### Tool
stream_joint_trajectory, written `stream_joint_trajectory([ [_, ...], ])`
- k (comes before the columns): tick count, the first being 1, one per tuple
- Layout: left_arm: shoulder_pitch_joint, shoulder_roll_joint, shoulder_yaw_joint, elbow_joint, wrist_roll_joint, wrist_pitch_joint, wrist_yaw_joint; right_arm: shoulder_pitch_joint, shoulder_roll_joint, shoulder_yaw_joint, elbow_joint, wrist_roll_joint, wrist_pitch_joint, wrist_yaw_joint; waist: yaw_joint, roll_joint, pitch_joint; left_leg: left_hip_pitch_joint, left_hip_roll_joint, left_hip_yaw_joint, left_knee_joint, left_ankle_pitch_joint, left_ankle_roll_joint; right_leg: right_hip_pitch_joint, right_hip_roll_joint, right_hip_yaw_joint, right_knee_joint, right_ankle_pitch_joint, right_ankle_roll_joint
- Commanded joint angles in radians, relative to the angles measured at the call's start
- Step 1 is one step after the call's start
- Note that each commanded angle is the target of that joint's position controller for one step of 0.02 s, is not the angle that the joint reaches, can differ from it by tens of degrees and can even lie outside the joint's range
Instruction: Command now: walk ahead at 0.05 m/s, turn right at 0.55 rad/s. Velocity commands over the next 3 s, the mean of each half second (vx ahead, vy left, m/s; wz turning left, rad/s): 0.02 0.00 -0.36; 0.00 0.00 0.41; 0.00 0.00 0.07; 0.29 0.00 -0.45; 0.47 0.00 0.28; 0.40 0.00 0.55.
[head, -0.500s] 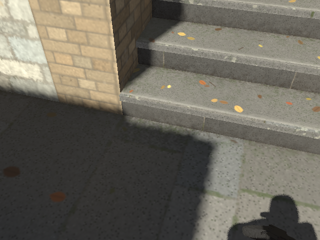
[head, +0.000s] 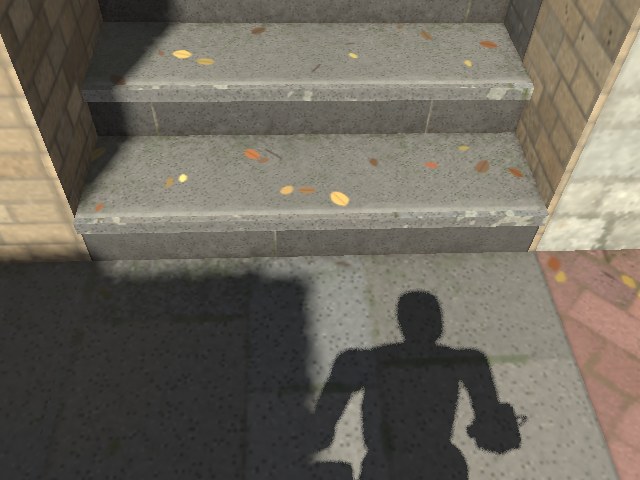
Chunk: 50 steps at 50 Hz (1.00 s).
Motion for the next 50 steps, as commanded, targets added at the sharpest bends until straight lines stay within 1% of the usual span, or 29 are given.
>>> stream_joint_trajectory([
  [1, -0.005, 0.005, -0.015, -0.08, 0.002, -0.004, -0.018, -0.064, -0.176, -0.048, -0.067, 0.008, -0.003, -0.007, 0.012, 0.157, -0.096, 0.091, 0.259, -0.164, -0.164, 0.1, 0.206, 0.095, -0.021, -0.034, -0.161, 0.008, -0.013],
  [5, -0.02, 0.035, -0.002, -0.098, -0.007, 0.008, -0.039, -0.031, -0.202, -0.059, -0.036, 0.026, 0.013, 0.011, 0.001, 0.173, -0.077, 0.122, 0.3, -0.154, -0.133, 0.089, 0.194, 0.191, -0.001, -0.083, -0.338, -0.02, -0.067],
  [7, 0.022, 0.04, 0.009, -0.091, -0.008, 0.01, -0.041, -0.056, -0.206, -0.062, -0.022, 0.051, 0.014, 0.008, 0.035, 0.164, -0.074, 0.119, 0.28, -0.114, -0.07, 0.076, 0.131, 0.306, 0.03, -0.116, -0.536, 0.09, -0.109],
  [8, 0.063, 0.074, 0.021, -0.077, -0.004, 0.009, -0.039, -0.013, -0.167, -0.054, 0.005, 0.044, 0.009, 0.007, 0.043, 0.115, -0.073, 0.079, 0.236, -0.075, 0.023, 0.018, 0.072, 0.393, 0.042, -0.079, -0.621, 0.173, -0.143],
  [9, 0.121, 0.161, 0.05, -0.071, 0.002, 0.008, -0.025, 0.005, -0.109, -0.041, 0.009, 0.022, 0.007, 0.011, 0.037, -0.096, -0.075, -0.08, 0.132, 0.027, 0.275, -0.159, -0.016, 0.532, -0.091, 0.13, -0.719, 0.419, -0.209],
  [10, 0.114, 0.241, 0.059, -0.118, 0.012, 0.004, -0.012, -0.055, -0.083, -0.028, -0.061, -0.018, 0.002, 0.006, 0.032, -0.34, -0.049, -0.39, -0.031, 0.007, 0.546, -0.511, -0.104, 0.593, -0.321, 0.477, -0.764, 0.599, -0.395],
  [11, 0.15, 0.199, 0.049, -0.119, 0.028, -0.018, -0.018, -0.134, -0.123, -0.042, -0.082, -0.012, -0.001, 0.002, 0.099, -0.227, -0.127, -0.412, -0.043, -0.173, 0.735, -0.525, -0.104, 0.551, -0.344, 0.512, -0.801, 0.517, -0.47],
  [12, 0.091, 0.175, 0.039, -0.126, 0.028, -0.033, -0.02, -0.142, -0.123, -0.046, -0.078, 0.015, 0.003, 0.006, 0.069, -0.167, -0.109, -0.441, -0.027, -0.213, 0.803, -0.438, -0.09, 0.538, -0.29, 0.433, -0.799, 0.437, -0.425],
  [13, 0.02, 0.155, 0.036, -0.139, 0.008, -0.04, -0.016, -0.114, -0.113, -0.046, -0.057, 0.016, 0.007, 0.006, 0.033, -0.094, -0.099, -0.447, -0.012, -0.236, 0.803, -0.342, -0.083, 0.518, -0.231, 0.371, -0.785, 0.372, -0.358],
  [14, -0.048, 0.112, 0.021, -0.151, -0.008, -0.036, -0.014, -0.09, -0.123, -0.05, -0.04, 0.003, 0.011, 0.003, 0.007, -0.045, -0.101, -0.441, 0.003, -0.238, 0.791, -0.274, -0.091, 0.514, -0.205, 0.318, -0.775, 0.361, -0.313],
  [15, -0.075, 0.079, 0.004, -0.158, -0.007, -0.036, -0.012, -0.064, -0.12, -0.05, -0.028, 0.0, 0.014, 0.004, -0.007, -0.055, -0.12, -0.391, 0.001, -0.228, 0.801, -0.22, -0.101, 0.492, -0.182, 0.268, -0.772, 0.422, -0.302],
  [17, -0.071, 0.022, -0.024, -0.141, 0.018, -0.046, -0.015, -0.021, -0.102, -0.042, -0.008, 0.011, 0.017, 0.005, -0.015, -0.065, -0.16, -0.304, 0.002, -0.222, 0.799, -0.155, -0.117, 0.49, -0.16, 0.203, -0.776, 0.493, -0.305],
  [20, -0.052, -0.024, -0.046, -0.093, 0.037, -0.052, -0.014, -0.004, -0.065, -0.023, 0.006, 0.02, 0.022, 0.005, -0.004, -0.087, -0.125, -0.206, 0.028, -0.23, 0.607, -0.113, -0.124, 0.479, -0.131, 0.126, -0.8, 0.44, -0.288],
  [22, -0.048, -0.01, -0.043, -0.063, 0.043, -0.048, -0.011, -0.018, -0.053, -0.012, 0.003, 0.019, 0.024, 0.012, 0.018, -0.113, -0.081, -0.107, 0.036, -0.213, 0.451, -0.13, -0.121, 0.441, -0.124, 0.1, -0.821, 0.338, -0.284],
  [23, -0.032, 0.001, -0.04, -0.049, 0.041, -0.051, -0.009, -0.034, -0.073, -0.014, -0.001, 0.029, 0.027, 0.014, 0.039, -0.123, -0.056, -0.077, 0.033, -0.206, 0.391, -0.152, -0.12, 0.428, -0.136, 0.105, -0.832, 0.308, -0.293],
  [25, -0.017, 0.054, -0.022, -0.022, 0.031, -0.046, -0.002, -0.051, -0.114, -0.022, -0.016, 0.032, 0.028, 0.016, 0.06, -0.126, -0.007, -0.087, 0.016, -0.182, 0.335, -0.214, -0.118, 0.448, -0.17, 0.143, -0.825, 0.251, -0.313],
  [27, -0.012, 0.085, -0.007, -0.008, 0.016, -0.035, 0.007, -0.055, -0.121, -0.024, -0.029, 0.035, 0.027, 0.018, 0.07, -0.102, 0.014, -0.123, 0.01, -0.173, 0.324, -0.275, -0.109, 0.487, -0.216, 0.184, -0.8, 0.289, -0.334],
  [29, -0.03, 0.108, 0.006, -0.008, 0.003, -0.03, 0.023, -0.047, -0.104, -0.023, -0.037, 0.044, 0.025, 0.026, 0.064, -0.079, 0.008, -0.148, 0.006, -0.161, 0.313, -0.287, -0.099, 0.532, -0.255, 0.204, -0.766, 0.413, -0.349],
  [32, -0.062, 0.105, 0.012, -0.008, -0.006, -0.017, 0.042, 0.005, -0.077, -0.019, -0.034, 0.043, 0.022, 0.046, 0.027, -0.069, -0.054, -0.061, -0.017, -0.129, 0.209, -0.23, -0.065, 0.555, -0.258, 0.156, -0.703, 0.592, -0.331],
  [34, -0.034, 0.095, 0.016, 0.017, -0.018, -0.01, 0.036, 0.038, -0.098, -0.022, -0.037, 0.025, 0.026, 0.06, 0.006, -0.04, -0.063, 0.045, -0.028, -0.143, -0.003, 0.035, 0.002, 0.511, -0.189, 0.058, -0.621, 0.511, -0.246],
  [35, -0.041, 0.061, 0.012, -0.006, 0.005, -0.023, 0.034, 0.068, -0.189, -0.051, -0.046, 0.016, 0.025, 0.049, 0.024, 0.108, -0.094, 0.168, 0.088, -0.32, -0.026, 0.317, 0.06, 0.377, -0.082, -0.054, -0.434, 0.326, -0.156],
  [36, -0.107, 0.01, -0.001, -0.05, 0.033, -0.037, 0.033, 0.069, -0.26, -0.07, -0.064, 0.025, 0.027, 0.039, 0.02, 0.318, -0.072, 0.273, 0.242, -0.564, -0.039, 0.543, 0.213, 0.115, 0.093, -0.145, -0.284, -0.022, -0.057],
  [37, -0.188, 0.019, -0.001, -0.067, 0.034, -0.044, 0.03, 0.138, -0.217, -0.06, -0.076, 0.005, 0.018, 0.036, -0.064, 0.301, -0.114, 0.343, 0.317, -0.65, -0.076, 0.559, 0.314, -0.011, 0.109, -0.033, -0.069, -0.314, -0.034],
  [38, -0.171, 0.027, 0.005, -0.056, 0.016, -0.044, 0.018, 0.124, -0.199, -0.056, -0.089, -0.002, 0.008, 0.032, -0.046, 0.213, -0.125, 0.347, 0.29, -0.603, -0.064, 0.513, 0.298, -0.039, 0.081, 0.03, 0.052, -0.309, -0.032],
  [39, -0.147, 0.022, 0.007, -0.039, 0.008, -0.04, 0.011, 0.065, -0.196, -0.059, -0.111, 0.01, 0.004, 0.027, -0.016, 0.127, -0.114, 0.325, 0.236, -0.544, -0.048, 0.462, 0.248, -0.057, 0.067, 0.049, 0.087, -0.252, -0.027],
  [40, -0.133, 0.034, 0.011, -0.036, 0.013, -0.036, 0.01, 0.013, -0.191, -0.057, -0.129, 0.029, 0.006, 0.023, 0.007, 0.09, -0.092, 0.293, 0.205, -0.511, -0.05, 0.436, 0.214, -0.066, 0.055, 0.059, 0.065, -0.191, -0.017],
  [41, -0.126, 0.044, 0.015, -0.035, 0.018, -0.035, 0.013, -0.019, -0.177, -0.05, -0.146, 0.036, 0.01, 0.017, 0.022, 0.097, -0.098, 0.262, 0.178, -0.486, -0.053, 0.437, 0.197, -0.037, 0.053, 0.057, 0.052, -0.144, -0.006],
  [43, -0.108, 0.032, 0.012, -0.037, 0.015, -0.038, 0.018, -0.017, -0.173, -0.047, -0.158, 0.031, 0.022, 0.015, 0.03, 0.131, -0.106, 0.227, 0.141, -0.464, -0.054, 0.438, 0.194, 0.007, 0.073, 0.032, 0.002, -0.086, 0.011],
  [50, -0.114, 0.03, 0.003, -0.053, 0.001, -0.046, 0.021, -0.004, -0.203, -0.065, -0.186, 0.032, 0.049, 0.01, 0.007, 0.203, -0.091, 0.129, 0.112, -0.545, -0.049, 0.25, 0.183, 0.165, 0.106, 0.026, -0.305, -0.065, 0.002],
])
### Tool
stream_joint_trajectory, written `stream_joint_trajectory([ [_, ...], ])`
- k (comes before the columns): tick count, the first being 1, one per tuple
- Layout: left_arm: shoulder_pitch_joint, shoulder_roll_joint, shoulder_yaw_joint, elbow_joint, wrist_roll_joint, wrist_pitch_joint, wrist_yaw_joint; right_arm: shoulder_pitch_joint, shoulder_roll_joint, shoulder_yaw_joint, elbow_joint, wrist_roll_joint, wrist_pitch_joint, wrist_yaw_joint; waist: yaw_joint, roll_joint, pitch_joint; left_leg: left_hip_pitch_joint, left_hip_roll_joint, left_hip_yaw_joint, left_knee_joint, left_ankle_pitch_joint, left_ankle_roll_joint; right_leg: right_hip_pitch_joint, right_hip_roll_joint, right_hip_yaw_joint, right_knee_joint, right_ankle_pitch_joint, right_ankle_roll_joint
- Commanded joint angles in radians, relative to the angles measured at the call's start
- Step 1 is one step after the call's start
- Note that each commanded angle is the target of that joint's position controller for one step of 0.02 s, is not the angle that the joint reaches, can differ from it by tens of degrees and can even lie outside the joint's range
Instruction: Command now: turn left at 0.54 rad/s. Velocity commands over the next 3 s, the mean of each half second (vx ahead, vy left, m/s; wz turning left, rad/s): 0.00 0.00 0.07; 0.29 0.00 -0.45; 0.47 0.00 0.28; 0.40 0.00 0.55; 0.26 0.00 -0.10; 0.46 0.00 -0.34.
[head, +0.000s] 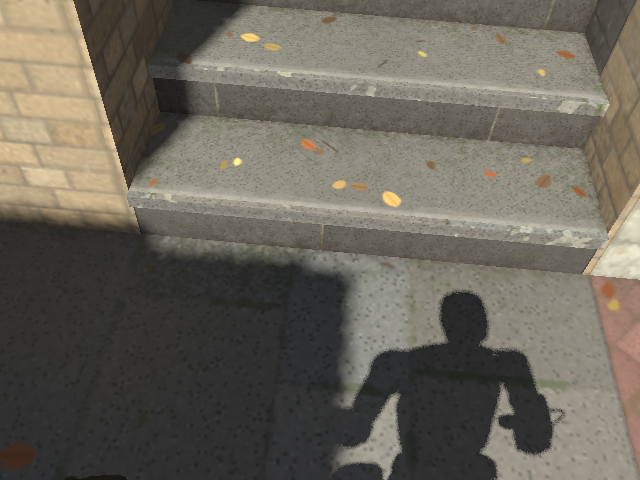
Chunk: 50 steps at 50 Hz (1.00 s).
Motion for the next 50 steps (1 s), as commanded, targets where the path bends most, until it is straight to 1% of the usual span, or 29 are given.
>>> stream_joint_trajectory([
  [1, -0.024, 0.06, 0.014, -0.079, -0.009, -0.024, -0.005, -0.025, -0.163, -0.051, -0.082, 0.002, 0.0, 0.0, -0.001, 0.196, -0.098, 0.093, 0.217, -0.268, -0.092, 0.334, 0.194, 0.037, 0.026, -0.014, -0.112, 0.005, -0.008],
  [4, 0.046, 0.083, 0.022, -0.065, -0.021, -0.04, -0.022, -0.061, -0.161, -0.055, -0.088, 0.028, 0.012, -0.001, 0.036, 0.209, -0.112, 0.118, 0.216, -0.354, -0.072, 0.364, 0.175, 0.137, 0.023, 0.018, -0.306, 0.06, -0.03],
  [6, 0.135, 0.104, 0.034, -0.03, 0.0, -0.054, -0.026, -0.081, -0.125, -0.044, -0.083, 0.042, 0.019, -0.003, 0.074, 0.167, -0.135, 0.055, 0.144, -0.281, 0.014, 0.24, 0.097, 0.315, -0.037, 0.021, -0.523, 0.273, -0.068],
  [7, 0.128, 0.15, 0.04, -0.044, 0.033, -0.056, -0.025, -0.028, -0.051, -0.024, -0.076, 0.01, 0.021, -0.004, 0.034, -0.046, -0.168, -0.054, 0.026, -0.14, 0.221, -0.057, 0.027, 0.423, -0.25, 0.217, -0.55, 0.43, -0.132],
  [8, 0.068, 0.18, 0.043, -0.054, 0.061, -0.054, -0.027, -0.035, -0.088, -0.037, -0.097, -0.003, 0.014, -0.009, 0.001, -0.315, -0.08, -0.234, -0.086, -0.027, 0.342, -0.441, -0.027, 0.324, -0.392, 0.451, -0.592, 0.53, -0.312],
  [9, 0.025, 0.111, 0.025, -0.087, 0.064, -0.063, -0.028, -0.025, -0.148, -0.052, -0.073, -0.021, 0.007, -0.007, 0.015, -0.239, -0.08, -0.197, -0.025, -0.068, 0.527, -0.428, -0.066, 0.261, -0.4, 0.481, -0.623, 0.425, -0.377],
  [10, -0.008, 0.064, 0.009, -0.091, 0.05, -0.064, -0.026, -0.027, -0.148, -0.054, -0.043, -0.011, 0.003, -0.007, 0.006, -0.172, -0.067, -0.205, 0.003, -0.058, 0.599, -0.354, -0.084, 0.25, -0.346, 0.403, -0.608, 0.312, -0.343],
  [12, -0.034, 0.011, -0.017, -0.084, 0.018, -0.061, -0.027, -0.026, -0.072, -0.032, 0.003, -0.022, 0.007, -0.007, -0.006, -0.108, -0.036, -0.183, 0.07, -0.014, 0.533, -0.224, -0.116, 0.239, -0.24, 0.303, -0.616, 0.205, -0.274],
  [14, -0.003, 0.042, -0.013, -0.076, 0.01, -0.055, -0.023, -0.084, -0.025, -0.014, 0.0, -0.014, -0.008, -0.004, 0.015, -0.117, -0.021, -0.123, 0.068, 0.046, 0.381, -0.16, -0.127, 0.243, -0.165, 0.229, -0.597, 0.326, -0.256],
  [17, 0.101, 0.144, 0.019, -0.066, 0.002, -0.047, -0.026, -0.128, -0.063, -0.024, -0.004, 0.0, -0.015, -0.021, 0.057, -0.174, -0.042, -0.083, 0.015, 0.089, 0.22, -0.219, -0.128, 0.324, -0.162, 0.275, -0.555, 0.354, -0.284],
  [19, 0.114, 0.162, 0.028, -0.076, -0.015, -0.042, -0.027, -0.12, -0.075, -0.027, 0.005, 0.005, -0.008, -0.017, 0.06, -0.174, -0.043, -0.07, -0.001, 0.082, 0.133, -0.218, -0.118, 0.352, -0.176, 0.345, -0.545, 0.354, -0.303],
  [22, 0.093, 0.148, 0.026, -0.082, -0.044, -0.029, -0.014, -0.05, -0.063, -0.027, 0.033, 0.012, -0.013, -0.004, 0.005, -0.165, -0.073, 0.078, -0.009, 0.09, -0.11, -0.015, -0.068, 0.315, -0.166, 0.382, -0.514, 0.457, -0.273],
  [23, 0.105, 0.134, 0.023, -0.081, -0.043, -0.027, -0.01, -0.027, -0.09, -0.034, 0.038, 0.008, -0.017, -0.004, -0.001, -0.146, -0.1, 0.192, 0.042, 0.071, -0.126, 0.079, -0.041, 0.244, -0.154, 0.366, -0.493, 0.452, -0.239],
  [24, 0.094, 0.112, 0.019, -0.09, -0.044, -0.026, -0.012, 0.035, -0.131, -0.049, 0.039, -0.004, -0.02, -0.011, -0.022, -0.094, -0.136, 0.32, 0.15, 0.016, -0.112, 0.19, 0.01, 0.129, -0.119, 0.315, -0.413, 0.387, -0.196],
  [25, 0.056, 0.062, 0.009, -0.131, -0.035, -0.023, -0.012, 0.021, -0.182, -0.06, 0.064, -0.021, -0.017, -0.003, 0.01, 0.194, -0.088, 0.32, 0.256, -0.093, -0.112, 0.328, 0.119, -0.055, 0.025, 0.095, -0.26, 0.179, -0.135],
  [26, 0.066, 0.089, 0.018, -0.123, -0.018, -0.021, -0.008, 0.017, -0.144, -0.051, 0.037, -0.04, -0.027, 0.003, -0.024, 0.308, -0.103, 0.33, 0.396, -0.235, -0.178, 0.322, 0.226, -0.15, 0.054, 0.012, -0.089, -0.167, -0.087],
  [27, 0.072, 0.139, 0.038, -0.116, -0.013, -0.018, -0.013, 0.011, -0.106, -0.039, 0.024, -0.045, -0.038, 0.002, -0.031, 0.25, -0.087, 0.322, 0.443, -0.264, -0.217, 0.202, 0.255, -0.208, 0.003, 0.014, 0.118, -0.212, -0.061],
  [28, 0.092, 0.141, 0.044, -0.096, -0.015, -0.011, -0.022, -0.005, -0.089, -0.033, 0.011, -0.038, -0.048, -0.004, -0.012, 0.164, -0.08, 0.306, 0.404, -0.233, -0.23, -0.008, 0.223, -0.222, -0.025, 0.032, 0.222, -0.147, -0.056],
  [29, 0.11, 0.126, 0.039, -0.092, -0.015, -0.002, -0.034, -0.025, -0.09, -0.032, 0.011, -0.009, -0.059, -0.01, 0.001, 0.141, -0.034, 0.298, 0.378, -0.205, -0.26, -0.16, 0.198, -0.274, -0.048, 0.043, 0.267, -0.075, -0.049],
  [31, 0.076, 0.099, 0.03, -0.105, -0.017, -0.003, -0.05, 0.0, -0.109, -0.032, 0.019, -0.002, -0.078, -0.015, -0.014, 0.135, 0.024, 0.287, 0.349, -0.149, -0.31, -0.235, 0.175, -0.338, -0.07, 0.024, 0.312, 0.02, -0.043],
  [37, -0.034, 0.053, -0.005, -0.157, -0.02, -0.029, -0.086, 0.087, -0.16, -0.049, 0.055, -0.004, -0.102, 0.007, -0.064, 0.132, 0.063, 0.26, 0.331, 0.04, -0.364, -0.11, 0.164, -0.234, -0.113, -0.051, 0.033, 0.132, -0.055],
  [42, -0.033, 0.083, -0.008, -0.173, -0.027, -0.024, -0.105, 0.092, -0.218, -0.068, 0.083, 0.02, -0.105, 0.041, -0.052, 0.135, 0.1, 0.181, 0.357, 0.134, -0.346, -0.112, 0.152, -0.046, -0.109, -0.124, -0.155, 0.079, -0.112],
  [44, 0.058, 0.104, 0.007, -0.153, -0.025, -0.022, -0.107, 0.071, -0.228, -0.07, 0.092, 0.027, -0.094, 0.048, 0.016, 0.113, 0.067, 0.146, 0.35, 0.191, -0.228, 0.032, 0.121, 0.124, -0.057, -0.172, -0.257, 0.127, -0.151],
  [45, 0.175, 0.152, 0.037, -0.118, -0.025, -0.019, -0.102, 0.079, -0.208, -0.061, 0.096, 0.02, -0.092, 0.047, 0.075, 0.076, -0.007, 0.092, 0.311, 0.257, -0.051, 0.211, 0.089, 0.312, -0.002, -0.194, -0.284, 0.147, -0.175],
  [46, 0.341, 0.209, 0.07, -0.076, -0.028, -0.019, -0.089, 0.103, -0.147, -0.036, 0.098, 0.004, -0.097, 0.047, 0.147, -0.015, -0.118, -0.04, 0.241, 0.322, 0.228, 0.24, 0.041, 0.577, -0.015, -0.108, -0.319, 0.139, -0.211],
  [47, 0.414, 0.331, 0.081, -0.093, -0.024, -0.025, -0.069, 0.114, -0.031, 0.008, 0.027, -0.042, -0.11, 0.053, 0.124, -0.339, -0.195, -0.392, 0.117, 0.313, 0.641, -0.298, -0.045, 0.798, -0.313, 0.401, -0.449, 0.018, -0.34],
  [48, 0.383, 0.282, 0.061, -0.13, -0.027, -0.047, -0.074, 0.07, -0.096, -0.004, 0.022, 0.007, -0.129, 0.055, 0.149, -0.234, -0.26, -0.522, 0.069, 0.116, 0.835, -0.32, -0.049, 0.747, -0.434, 0.728, -0.65, -0.196, -0.429],
  [49, 0.346, 0.23, 0.044, -0.122, -0.02, -0.064, -0.08, -0.011, -0.153, -0.021, 0.007, 0.045, -0.136, 0.063, 0.149, -0.14, -0.144, -0.596, 0.124, 0.084, 0.9, -0.235, -0.024, 0.664, -0.419, 0.616, -0.66, -0.216, -0.393],
  [50, 0.313, 0.19, 0.031, -0.11, -0.011, -0.073, -0.08, -0.019, -0.146, -0.016, 0.013, 0.045, -0.138, 0.06, 0.123, -0.114, -0.08, -0.606, 0.165, 0.093, 0.882, -0.15, -0.007, 0.584, -0.393, 0.494, -0.649, -0.172, -0.366],
])
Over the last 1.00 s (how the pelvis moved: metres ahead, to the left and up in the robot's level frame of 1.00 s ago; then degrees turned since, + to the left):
0.02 -0.02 0.00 7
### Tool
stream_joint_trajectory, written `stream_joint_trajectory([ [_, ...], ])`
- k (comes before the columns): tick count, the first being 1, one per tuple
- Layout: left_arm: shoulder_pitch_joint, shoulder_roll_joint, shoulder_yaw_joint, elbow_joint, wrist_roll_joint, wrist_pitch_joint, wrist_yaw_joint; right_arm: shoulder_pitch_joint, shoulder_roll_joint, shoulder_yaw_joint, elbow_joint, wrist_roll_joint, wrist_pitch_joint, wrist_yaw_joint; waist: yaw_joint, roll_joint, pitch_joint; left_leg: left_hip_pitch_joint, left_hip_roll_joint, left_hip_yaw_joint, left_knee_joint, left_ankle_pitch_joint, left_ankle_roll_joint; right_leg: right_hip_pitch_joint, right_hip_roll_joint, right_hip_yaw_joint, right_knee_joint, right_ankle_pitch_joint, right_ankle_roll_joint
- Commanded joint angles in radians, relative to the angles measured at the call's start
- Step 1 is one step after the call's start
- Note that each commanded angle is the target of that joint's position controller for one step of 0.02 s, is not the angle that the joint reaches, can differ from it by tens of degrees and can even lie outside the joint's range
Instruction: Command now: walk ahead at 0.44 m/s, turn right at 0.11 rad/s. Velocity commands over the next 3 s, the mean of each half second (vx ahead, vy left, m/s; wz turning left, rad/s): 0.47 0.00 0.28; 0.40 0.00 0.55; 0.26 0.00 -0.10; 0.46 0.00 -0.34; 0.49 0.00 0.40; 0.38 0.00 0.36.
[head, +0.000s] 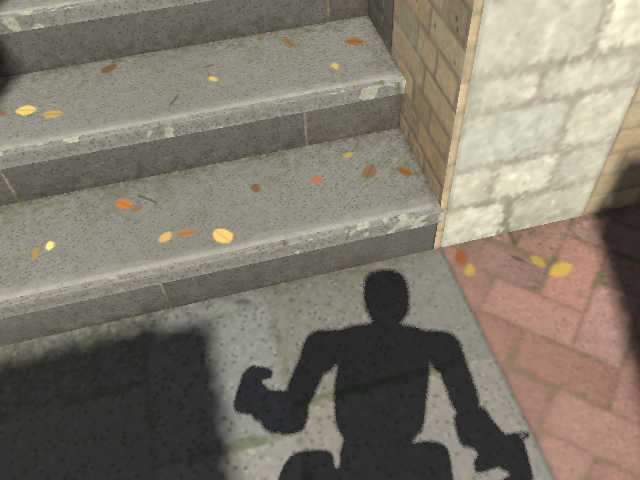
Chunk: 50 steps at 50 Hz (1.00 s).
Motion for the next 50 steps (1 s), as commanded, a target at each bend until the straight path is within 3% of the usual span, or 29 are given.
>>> stream_joint_trajectory([
  [1, 0.172, 0.13, 0.038, -0.018, 0.014, -0.036, 0.007, -0.151, -0.082, -0.001, -0.135, 0.004, -0.043, 0.001, 0.121, -0.11, -0.046, -0.551, 0.047, -0.072, 0.22, 0.159, 0.036, 0.411, -0.322, 0.51, -0.443, -0.169, -0.191],
  [3, 0.109, 0.098, 0.026, -0.005, 0.029, -0.051, 0.011, -0.082, -0.081, -0.01, -0.097, -0.001, -0.023, 0.004, 0.054, -0.138, -0.007, -0.429, 0.068, -0.085, 0.154, 0.268, 0.03, 0.279, -0.259, 0.345, -0.5, -0.023, -0.147],
  [5, 0.11, 0.105, 0.029, 0.022, 0.036, -0.068, 0.017, -0.073, -0.051, -0.006, -0.075, -0.001, 0.001, 0.005, 0.039, -0.112, 0.011, -0.429, 0.055, -0.087, 0.127, 0.328, 0.016, 0.251, -0.24, 0.232, -0.528, 0.113, -0.138],
  [9, 0.141, 0.092, 0.028, 0.066, 0.048, -0.08, 0.029, -0.153, -0.029, -0.005, -0.081, -0.002, 0.008, 0.009, 0.059, -0.081, 0.08, -0.478, -0.016, -0.144, -0.071, 0.485, 0.006, 0.259, -0.188, 0.037, -0.549, 0.335, -0.079],
  [13, 0.167, 0.123, 0.036, 0.099, 0.037, -0.078, 0.052, -0.263, 0.012, 0.016, -0.098, 0.002, -0.009, 0.033, 0.101, -0.065, 0.099, -0.431, -0.027, -0.046, -0.327, 0.619, 0.016, 0.33, -0.191, -0.053, -0.575, 0.46, -0.024],
  [15, 0.213, 0.106, 0.032, 0.132, 0.041, -0.078, 0.059, -0.334, 0.033, 0.03, -0.118, 0.002, -0.006, 0.052, 0.136, -0.047, 0.119, -0.436, -0.028, -0.002, -0.423, 0.615, 0.042, 0.411, -0.208, -0.084, -0.549, 0.538, -0.012],
  [16, 0.236, 0.099, 0.031, 0.151, 0.029, -0.075, 0.065, -0.376, 0.042, 0.033, -0.14, -0.006, -0.002, 0.062, 0.149, -0.018, 0.13, -0.425, -0.045, 0.019, -0.459, 0.598, 0.061, 0.439, -0.223, -0.089, -0.545, 0.618, -0.004],
  [18, 0.223, 0.144, 0.037, 0.164, 0.022, -0.058, 0.071, -0.373, 0.033, 0.027, -0.157, -0.003, 0.008, 0.072, 0.128, -0.068, 0.101, -0.388, -0.087, 0.067, -0.488, 0.507, 0.093, 0.53, -0.233, -0.114, -0.469, 0.911, 0.003],
  [21, 0.222, 0.201, 0.048, 0.171, 0.024, -0.022, 0.103, -0.285, -0.048, -0.001, -0.163, -0.004, 0.014, 0.071, 0.037, -0.161, -0.011, -0.207, -0.173, 0.135, -0.505, 0.338, 0.143, 0.597, -0.26, -0.136, -0.206, 1.386, 0.016],
  [23, 0.14, 0.22, 0.05, 0.146, 0.028, -0.015, 0.102, 0.04, -0.163, -0.059, -0.104, 0.002, 0.02, 0.036, -0.139, -0.121, -0.184, 0.269, -0.158, 0.001, -0.615, 0.387, 0.22, 0.376, -0.198, -0.131, 0.23, 1.158, 0.029],
  [24, 0.234, 0.069, 0.004, 0.104, 0.067, -0.043, 0.077, 0.098, -0.232, -0.072, -0.088, -0.008, 0.038, 0.012, -0.047, 0.173, -0.288, 0.719, 0.089, -0.378, -0.517, 0.411, 0.358, -0.113, -0.03, -0.079, 0.614, 0.036, 0.078],
  [25, 0.222, 0.055, -0.018, 0.081, 0.036, -0.091, 0.057, 0.072, -0.211, -0.063, -0.111, -0.021, 0.023, 0.002, -0.047, 0.158, -0.453, 0.827, 0.248, -0.875, -0.715, 0.207, 0.523, -0.328, 0.092, 0.165, 0.882, -0.28, 0.09],
  [26, 0.083, 0.14, 0.0, 0.042, -0.001, -0.12, 0.041, 0.066, -0.165, -0.056, -0.113, -0.031, 0.01, -0.002, -0.1, 0.053, -0.341, 0.742, 0.214, -0.774, -0.818, 0.202, 0.453, -0.414, 0.031, 0.243, 0.894, -0.161, 0.063],
  [27, 0.047, 0.155, -0.001, 0.016, -0.012, -0.131, 0.031, -0.002, -0.135, -0.046, -0.125, -0.024, 0.003, -0.004, -0.043, -0.034, -0.193, 0.584, 0.178, -0.627, -0.835, 0.266, 0.396, -0.435, -0.021, 0.222, 0.793, -0.064, 0.044],
  [28, 0.052, 0.148, -0.001, 0.028, 0.012, -0.126, 0.03, -0.074, -0.096, -0.032, -0.137, -0.013, -0.001, -0.001, 0.019, -0.116, -0.096, 0.418, 0.129, -0.525, -0.861, 0.363, 0.364, -0.394, -0.057, 0.195, 0.71, -0.023, 0.053],
  [30, 0.1, 0.151, 0.0, 0.04, 0.045, -0.083, 0.029, -0.143, -0.067, -0.018, -0.163, -0.032, -0.016, -0.005, 0.079, -0.058, -0.02, 0.216, 0.075, -0.405, -0.908, 0.537, 0.366, -0.277, -0.106, 0.191, 0.608, 0.0, 0.091],
  [31, 0.105, 0.141, -0.004, 0.032, 0.066, -0.069, 0.027, -0.161, -0.075, -0.021, -0.164, -0.021, -0.017, -0.006, 0.095, -0.048, -0.018, 0.142, 0.039, -0.353, -0.921, 0.557, 0.362, -0.233, -0.107, 0.169, 0.529, 0.021, 0.114],
  [35, -0.034, 0.051, -0.037, -0.005, 0.057, -0.062, 0.034, -0.141, -0.141, -0.041, -0.146, -0.004, 0.006, -0.021, 0.055, 0.013, 0.009, -0.054, -0.066, -0.193, -0.892, 0.549, 0.288, -0.087, -0.06, 0.086, 0.131, 0.212, 0.165],
  [36, -0.075, 0.057, -0.038, -0.01, 0.057, -0.063, 0.03, -0.114, -0.154, -0.046, -0.137, -0.004, 0.009, -0.022, 0.03, 0.029, -0.003, -0.051, -0.077, -0.192, -0.864, 0.513, 0.267, -0.055, -0.038, 0.084, 0.037, 0.294, 0.166],
  [37, -0.115, 0.056, -0.035, -0.014, 0.034, -0.064, 0.031, -0.07, -0.15, -0.044, -0.123, -0.001, 0.01, -0.021, -0.003, 0.047, -0.015, -0.029, -0.063, -0.221, -0.858, 0.454, 0.256, -0.04, -0.019, 0.083, -0.018, 0.326, 0.17],
  [39, -0.138, 0.118, -0.011, -0.016, 0.016, -0.071, 0.041, -0.054, -0.16, -0.048, -0.127, -0.009, 0.011, -0.022, -0.005, 0.091, -0.02, 0.014, -0.04, -0.29, -0.793, 0.403, 0.226, -0.041, -0.002, 0.123, -0.084, 0.347, 0.163],
  [42, -0.093, 0.155, 0.016, -0.006, 0.022, -0.092, 0.041, -0.069, -0.135, -0.045, -0.13, -0.003, 0.029, -0.035, 0.038, 0.106, -0.074, 0.113, -0.015, -0.389, -0.629, 0.454, 0.157, 0.038, 0.006, 0.152, -0.177, 0.313, 0.113],
  [44, 0.044, 0.185, 0.032, 0.009, 0.063, -0.094, 0.053, -0.098, -0.072, -0.031, -0.165, -0.019, 0.033, -0.037, 0.107, 0.086, -0.174, 0.054, -0.118, -0.332, -0.38, 0.43, 0.073, 0.272, -0.077, 0.168, -0.227, 0.46, 0.041],
  [45, 0.118, 0.228, 0.034, 0.0, 0.079, -0.084, 0.058, -0.027, 0.029, 0.002, -0.18, -0.051, 0.033, -0.033, 0.096, -0.16, -0.299, -0.128, -0.205, -0.233, -0.079, -0.118, 0.016, 0.54, -0.316, 0.377, -0.16, 0.863, -0.047],
  [46, 0.153, 0.265, 0.052, 0.032, 0.076, -0.062, 0.047, 0.147, -0.009, 0.009, -0.18, -0.018, 0.021, -0.024, 0.028, -0.43, -0.42, -0.336, -0.222, -0.194, 0.18, -0.299, -0.017, 0.68, -0.509, 0.761, -0.232, 0.744, -0.222],
  [47, 0.094, 0.197, 0.041, -0.004, 0.066, -0.047, 0.045, 0.128, -0.113, -0.016, -0.143, 0.0, 0.036, -0.029, 0.057, -0.25, -0.366, -0.375, -0.153, -0.213, 0.297, -0.185, -0.049, 0.604, -0.454, 0.724, -0.271, 0.527, -0.203],
  [48, 0.062, 0.127, 0.023, -0.011, 0.054, -0.04, 0.053, 0.02, -0.146, -0.028, -0.161, 0.001, 0.05, -0.033, 0.085, -0.165, -0.26, -0.407, -0.124, -0.167, 0.295, -0.102, -0.056, 0.509, -0.398, 0.547, -0.278, 0.418, -0.159],
  [49, 0.025, 0.105, 0.011, -0.007, 0.053, -0.032, 0.055, -0.049, -0.139, -0.029, -0.172, -0.011, 0.068, -0.041, 0.087, -0.104, -0.191, -0.382, -0.098, -0.146, 0.259, -0.063, -0.065, 0.399, -0.335, 0.441, -0.287, 0.432, -0.139],
  [50, -0.002, 0.105, 0.01, 0.009, 0.054, -0.027, 0.057, -0.088, -0.117, -0.026, -0.192, -0.02, 0.079, -0.045, 0.072, -0.11, -0.132, -0.359, -0.077, -0.141, 0.195, -0.048, -0.064, 0.306, -0.299, 0.372, -0.302, 0.454, -0.139],
])
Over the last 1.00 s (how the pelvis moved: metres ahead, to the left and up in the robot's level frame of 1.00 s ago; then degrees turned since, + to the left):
0.07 -0.12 -0.02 -17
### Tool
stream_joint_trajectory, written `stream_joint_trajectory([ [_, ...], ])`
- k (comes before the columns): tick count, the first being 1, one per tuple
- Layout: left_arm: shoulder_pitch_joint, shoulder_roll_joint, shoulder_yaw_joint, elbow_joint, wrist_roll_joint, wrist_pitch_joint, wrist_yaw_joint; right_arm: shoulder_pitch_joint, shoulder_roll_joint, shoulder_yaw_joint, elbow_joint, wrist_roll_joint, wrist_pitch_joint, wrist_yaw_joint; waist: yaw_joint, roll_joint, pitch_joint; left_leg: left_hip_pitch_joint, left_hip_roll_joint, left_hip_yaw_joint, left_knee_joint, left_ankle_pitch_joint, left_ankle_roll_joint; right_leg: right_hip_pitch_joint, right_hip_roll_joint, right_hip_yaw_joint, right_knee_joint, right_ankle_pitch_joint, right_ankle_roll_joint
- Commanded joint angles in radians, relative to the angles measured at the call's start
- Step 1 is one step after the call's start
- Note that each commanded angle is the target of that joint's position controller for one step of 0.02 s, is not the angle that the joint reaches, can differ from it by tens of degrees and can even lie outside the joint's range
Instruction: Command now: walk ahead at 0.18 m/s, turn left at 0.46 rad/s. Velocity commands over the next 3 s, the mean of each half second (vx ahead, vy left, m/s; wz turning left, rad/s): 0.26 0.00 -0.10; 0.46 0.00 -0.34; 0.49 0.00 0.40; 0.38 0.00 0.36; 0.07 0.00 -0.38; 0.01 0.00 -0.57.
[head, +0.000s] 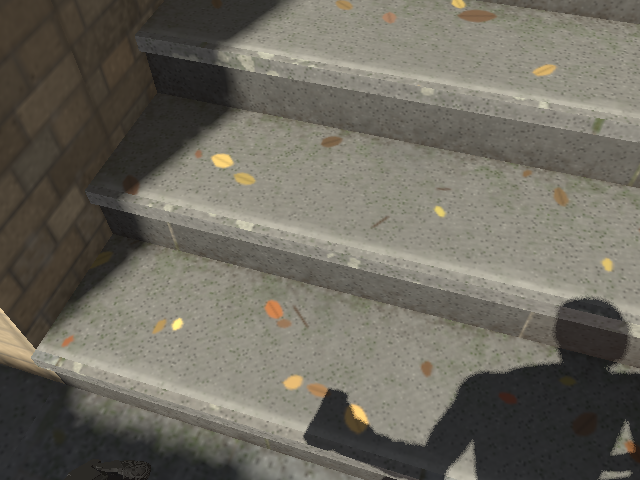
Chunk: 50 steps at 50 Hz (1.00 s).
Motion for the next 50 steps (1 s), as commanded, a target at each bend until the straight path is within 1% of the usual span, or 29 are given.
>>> stream_joint_trajectory([
  [1, 0.067, 0.128, 0.043, -0.026, -0.002, 0.01, 0.01, -0.019, -0.071, -0.019, -0.096, -0.003, 0.014, -0.015, 0.047, -0.129, -0.143, -0.181, 0.091, 0.03, 0.011, 0.047, -0.023, 0.29, -0.255, 0.248, -0.198, 0.297, -0.186],
  [4, 0.04, 0.113, 0.042, 0.009, 0.004, 0.008, 0.014, -0.008, 0.012, 0.01, -0.092, -0.023, 0.005, -0.022, 0.014, -0.152, -0.179, -0.031, 0.081, 0.047, -0.201, 0.087, -0.022, 0.219, -0.224, 0.154, -0.217, 0.504, -0.215],
  [7, 0.012, 0.095, 0.035, 0.033, -0.013, 0.01, 0.004, -0.009, 0.033, 0.025, -0.067, -0.038, 0.008, -0.009, 0.006, -0.185, -0.22, 0.162, 0.084, 0.075, -0.478, 0.225, -0.012, 0.179, -0.203, 0.12, -0.224, 0.473, -0.219],
  [11, 0.057, 0.114, 0.039, 0.052, -0.039, 0.026, -0.004, -0.049, -0.019, 0.007, -0.073, -0.031, 0.011, -0.005, 0.008, -0.166, -0.129, 0.343, 0.041, 0.127, -0.736, 0.271, 0.063, 0.019, -0.141, 0.202, -0.267, -0.346, -0.138],
  [12, 0.049, 0.088, 0.03, 0.051, -0.033, 0.024, -0.003, -0.034, -0.044, 0.002, -0.085, -0.033, 0.004, -0.011, -0.009, -0.142, -0.115, 0.399, 0.111, 0.061, -0.757, 0.213, 0.101, -0.054, -0.113, 0.213, -0.227, -0.441, -0.095],
  [13, 0.04, 0.03, 0.015, 0.029, -0.03, 0.016, -0.005, 0.002, -0.102, -0.011, -0.082, -0.043, -0.002, -0.016, -0.013, 0.003, -0.104, 0.43, 0.237, -0.072, -0.83, 0.052, 0.172, -0.167, -0.022, 0.118, -0.079, -0.439, -0.039],
  [14, 0.021, 0.035, 0.019, 0.007, -0.048, 0.005, 0.002, 0.061, -0.159, -0.036, -0.044, -0.041, -0.005, -0.009, -0.038, 0.219, -0.083, 0.353, 0.37, -0.283, -1.016, -0.205, 0.268, -0.216, 0.066, -0.028, 0.153, -0.385, 0.001],
  [15, 0.001, 0.124, 0.049, -0.005, -0.052, 0.006, 0.009, 0.041, -0.155, -0.038, -0.041, -0.039, -0.027, -0.007, -0.048, 0.235, -0.014, 0.308, 0.432, -0.38, -1.083, -0.207, 0.315, -0.265, 0.004, 0.051, 0.365, -0.394, 0.008],
  [16, 0.058, 0.153, 0.072, 0.019, -0.063, 0.011, 0.009, -0.008, -0.104, -0.028, -0.035, -0.023, -0.051, -0.013, -0.004, 0.238, 0.009, 0.316, 0.417, -0.336, -1.075, -0.147, 0.295, -0.304, -0.014, 0.092, 0.475, -0.364, 0.007],
  [18, 0.115, 0.12, 0.076, 0.052, -0.061, 0.017, 0.003, -0.068, -0.044, -0.015, -0.03, 0.0, -0.08, -0.016, 0.024, 0.164, 0.011, 0.377, 0.381, -0.207, -1.07, 0.032, 0.246, -0.363, -0.043, 0.111, 0.543, -0.263, 0.016],
  [22, 0.04, 0.033, 0.053, 0.015, -0.041, 0.013, -0.029, -0.097, -0.054, -0.024, -0.019, -0.042, -0.085, -0.015, 0.007, 0.066, -0.054, 0.334, 0.294, 0.091, -1.035, 0.448, 0.213, -0.207, -0.067, 0.02, 0.392, -0.06, 0.044],
  [24, 0.03, 0.004, 0.036, -0.01, -0.028, 0.025, -0.025, -0.098, -0.072, -0.034, -0.014, -0.03, -0.063, -0.014, -0.006, 0.089, -0.092, 0.268, 0.284, 0.16, -1.002, 0.484, 0.206, -0.051, -0.049, -0.036, 0.292, -0.075, 0.041],
  [26, 0.074, 0.019, 0.031, -0.016, -0.041, 0.045, -0.018, -0.057, -0.092, -0.038, -0.005, -0.013, -0.046, -0.003, -0.002, 0.125, -0.082, 0.248, 0.327, 0.136, -0.968, 0.387, 0.222, 0.014, -0.047, -0.067, 0.287, -0.22, 0.019],
  [28, 0.147, 0.045, 0.036, -0.023, -0.029, 0.054, -0.021, -0.116, -0.118, -0.045, -0.017, 0.01, -0.041, 0.009, 0.06, 0.109, -0.077, 0.221, 0.349, 0.129, -0.862, 0.454, 0.214, 0.101, -0.022, -0.09, 0.205, -0.218, -0.027],
  [30, 0.357, 0.127, 0.084, 0.046, -0.027, 0.042, -0.027, -0.128, -0.072, -0.026, -0.021, 0.009, -0.058, 0.021, 0.173, -0.058, -0.126, 0.13, 0.244, 0.263, -0.425, 0.674, 0.14, 0.369, 0.085, -0.139, -0.022, -0.082, -0.079],
  [31, 0.414, 0.244, 0.104, 0.044, -0.016, 0.039, -0.016, -0.13, 0.015, -0.001, -0.067, -0.026, -0.079, 0.026, 0.151, -0.346, -0.111, -0.206, 0.148, 0.275, 0.003, 0.154, 0.04, 0.545, -0.127, 0.267, -0.13, 0.157, -0.164],
  [32, 0.427, 0.304, 0.108, 0.0, -0.018, 0.022, -0.02, -0.049, 0.041, 0.018, -0.093, -0.022, -0.11, 0.025, 0.112, -0.408, -0.222, -0.439, 0.011, 0.11, 0.265, -0.06, -0.013, 0.663, -0.364, 0.775, -0.27, 0.162, -0.415],
  [33, 0.442, 0.224, 0.098, 0.018, -0.026, 0.013, -0.026, -0.096, -0.038, 0.008, -0.095, 0.003, -0.116, 0.026, 0.164, -0.21, -0.203, -0.541, 0.054, 0.032, 0.355, 0.001, -0.01, 0.653, -0.382, 0.767, -0.307, -0.063, -0.461],
  [34, 0.423, 0.17, 0.084, 0.036, -0.033, 0.015, -0.021, -0.117, -0.044, 0.007, -0.102, 0.009, -0.117, 0.029, 0.139, -0.139, -0.115, -0.61, 0.094, 0.035, 0.345, 0.097, 0.013, 0.608, -0.343, 0.675, -0.29, -0.193, -0.412],
  [35, 0.358, 0.136, 0.07, 0.03, -0.029, 0.021, -0.013, -0.15, -0.023, 0.015, -0.098, -0.022, -0.106, 0.018, 0.111, -0.028, -0.055, -0.613, 0.123, 0.045, 0.356, 0.176, 0.019, 0.505, -0.313, 0.594, -0.268, -0.149, -0.355],
  [36, 0.295, 0.121, 0.059, 0.015, -0.022, 0.026, -0.008, -0.148, -0.008, 0.018, -0.106, -0.047, -0.093, 0.013, 0.074, -0.02, -0.024, -0.587, 0.134, 0.043, 0.35, 0.236, 0.017, 0.403, -0.272, 0.521, -0.257, -0.072, -0.326],
  [39, 0.286, 0.095, 0.036, 0.032, -0.032, 0.029, 0.026, -0.098, 0.037, 0.035, -0.105, -0.058, -0.048, 0.024, 0.016, -0.034, -0.025, -0.621, 0.109, 0.077, 0.538, 0.343, -0.002, 0.295, -0.215, 0.403, -0.243, 0.144, -0.3],
  [41, 0.421, 0.075, 0.022, 0.129, -0.024, 0.034, 0.03, -0.054, 0.083, 0.051, -0.07, -0.031, -0.027, 0.026, 0.04, -0.087, -0.039, -0.754, 0.096, 0.108, 0.805, 0.276, -0.006, 0.345, -0.234, 0.345, -0.263, 0.095, -0.297],
  [43, 0.494, 0.063, 0.013, 0.183, -0.028, 0.051, 0.029, -0.137, 0.117, 0.076, -0.108, -0.015, -0.022, 0.026, 0.073, -0.086, 0.071, -0.982, 0.093, 0.075, 0.897, 0.195, -0.006, 0.388, -0.264, 0.314, -0.267, 0.069, -0.267],
  [44, 0.543, 0.046, 0.008, 0.219, -0.012, 0.063, 0.027, -0.218, 0.188, 0.107, -0.139, -0.01, -0.03, 0.023, 0.105, -0.134, 0.102, -1.121, 0.061, 0.059, 1.034, 0.137, -0.001, 0.424, -0.276, 0.297, -0.267, 0.1, -0.25],
  [45, 0.573, 0.032, 0.004, 0.241, -0.023, 0.065, 0.031, -0.182, 0.18, 0.107, -0.146, -0.003, -0.03, 0.016, 0.086, -0.097, 0.125, -1.142, 0.05, -0.023, 1.047, 0.131, 0.011, 0.42, -0.275, 0.264, -0.247, 0.079, -0.219],
  [48, 0.497, -0.003, -0.015, 0.246, -0.051, 0.079, 0.04, -0.261, 0.182, 0.132, -0.225, -0.016, -0.031, 0.016, 0.054, -0.088, 0.119, -0.968, 0.06, 0.085, 0.681, 0.309, -0.007, 0.193, -0.165, 0.096, -0.324, 0.0, -0.139],
  [49, 0.512, 0.013, -0.012, 0.263, -0.047, 0.074, 0.046, -0.289, 0.172, 0.133, -0.247, -0.023, -0.037, 0.014, 0.068, -0.095, 0.077, -0.89, 0.071, 0.165, 0.621, 0.357, -0.032, 0.164, -0.185, 0.118, -0.386, 0.042, -0.165],
  [50, 0.503, 0.055, 0.0, 0.279, -0.063, 0.067, 0.06, -0.327, 0.221, 0.157, -0.296, -0.041, -0.033, 0.016, 0.047, -0.139, 0.044, -0.748, 0.126, 0.245, 0.522, 0.31, -0.017, 0.132, -0.225, 0.132, -0.516, 0.202, -0.195],
])
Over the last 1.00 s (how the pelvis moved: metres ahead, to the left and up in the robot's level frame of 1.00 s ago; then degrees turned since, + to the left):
0.56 0.00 0.00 31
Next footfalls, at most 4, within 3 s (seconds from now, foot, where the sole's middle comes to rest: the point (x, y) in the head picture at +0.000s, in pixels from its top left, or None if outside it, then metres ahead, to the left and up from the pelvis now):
0.24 left None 0.10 0.12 -0.76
0.62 right None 0.17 -0.15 -0.76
1.12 left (364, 391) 0.55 -0.05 -0.60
1.62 right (478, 224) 0.81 -0.29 -0.43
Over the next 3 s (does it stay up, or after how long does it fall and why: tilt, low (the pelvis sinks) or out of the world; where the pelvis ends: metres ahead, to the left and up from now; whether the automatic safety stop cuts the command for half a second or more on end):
stays up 0.95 -0.26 0.43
